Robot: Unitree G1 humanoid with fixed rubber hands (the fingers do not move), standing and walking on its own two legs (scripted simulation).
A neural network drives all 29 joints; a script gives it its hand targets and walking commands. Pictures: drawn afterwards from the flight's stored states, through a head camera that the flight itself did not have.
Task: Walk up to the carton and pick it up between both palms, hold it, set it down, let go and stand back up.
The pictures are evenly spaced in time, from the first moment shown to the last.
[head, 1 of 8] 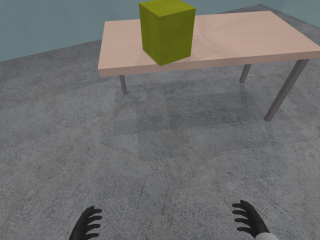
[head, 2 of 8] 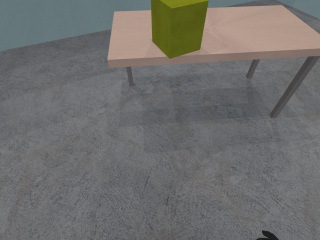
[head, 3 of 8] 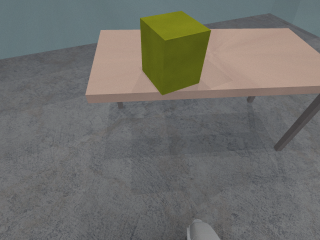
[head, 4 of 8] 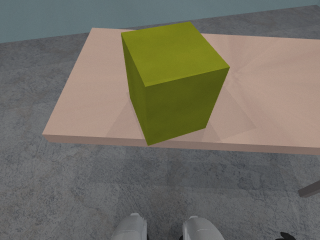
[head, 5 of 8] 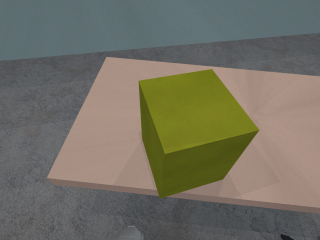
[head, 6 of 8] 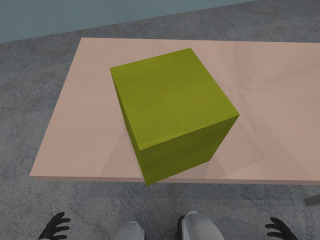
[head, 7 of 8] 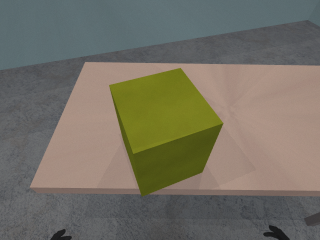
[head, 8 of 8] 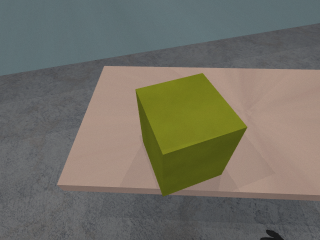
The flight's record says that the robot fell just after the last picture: no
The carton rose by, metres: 0.00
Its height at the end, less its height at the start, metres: +0.00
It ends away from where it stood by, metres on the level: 0.00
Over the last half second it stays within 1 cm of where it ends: yes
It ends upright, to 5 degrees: yes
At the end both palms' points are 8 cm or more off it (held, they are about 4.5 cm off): yes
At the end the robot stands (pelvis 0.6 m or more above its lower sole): yes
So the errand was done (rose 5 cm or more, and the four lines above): no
